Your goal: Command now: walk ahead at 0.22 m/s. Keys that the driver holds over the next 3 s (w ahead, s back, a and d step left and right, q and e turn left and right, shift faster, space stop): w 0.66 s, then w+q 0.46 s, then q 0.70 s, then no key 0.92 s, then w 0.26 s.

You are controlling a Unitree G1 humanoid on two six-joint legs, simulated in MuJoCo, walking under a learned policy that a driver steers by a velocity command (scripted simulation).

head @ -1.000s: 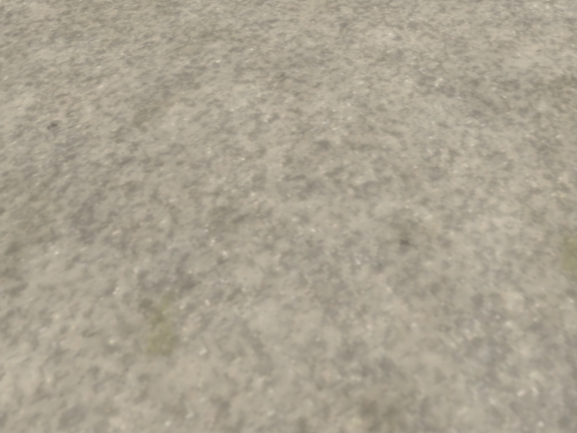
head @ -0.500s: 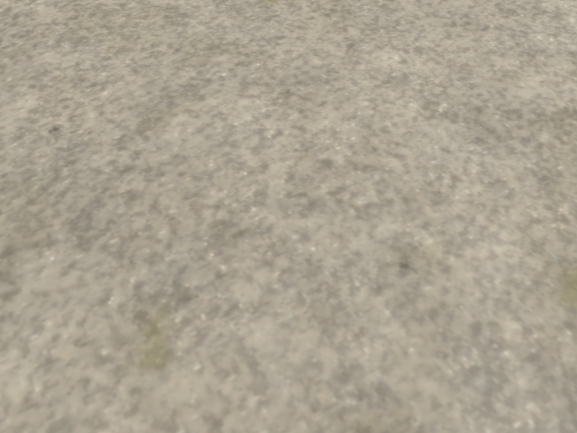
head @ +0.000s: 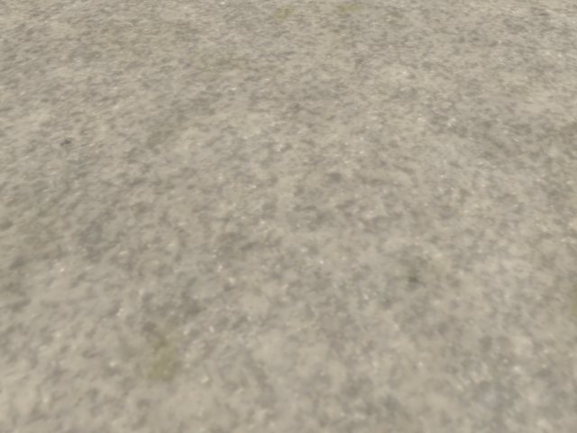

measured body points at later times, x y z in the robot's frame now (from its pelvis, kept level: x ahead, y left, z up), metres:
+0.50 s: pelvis +0.17 +0.02 +0.00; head +0.21 +0.03 +0.45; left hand +0.40 +0.24 -0.10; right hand +0.08 -0.22 -0.13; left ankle +0.01 +0.12 -0.73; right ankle +0.36 -0.12 -0.70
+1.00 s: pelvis +0.46 -0.01 +0.01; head +0.47 +0.01 +0.46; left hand +0.44 +0.26 -0.14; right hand +0.64 -0.24 -0.10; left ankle +0.63 +0.18 -0.68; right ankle +0.39 -0.10 -0.73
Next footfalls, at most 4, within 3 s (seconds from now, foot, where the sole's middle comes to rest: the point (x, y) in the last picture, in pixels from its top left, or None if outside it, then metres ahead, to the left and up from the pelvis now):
0.60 right None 0.43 -0.10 -0.77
1.14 left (236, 366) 0.71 0.16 -0.77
1.64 right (290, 300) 0.91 0.03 -0.77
2.04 left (217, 368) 0.70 0.21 -0.77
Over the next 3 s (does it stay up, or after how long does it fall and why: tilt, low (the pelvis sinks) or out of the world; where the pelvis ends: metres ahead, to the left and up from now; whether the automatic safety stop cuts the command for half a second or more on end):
stays up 0.77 0.12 -0.01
